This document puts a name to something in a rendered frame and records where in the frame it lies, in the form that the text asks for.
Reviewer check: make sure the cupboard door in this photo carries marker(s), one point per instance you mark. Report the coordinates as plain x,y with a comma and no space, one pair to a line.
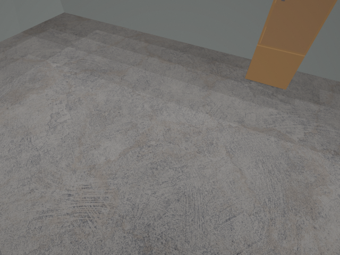
293,23

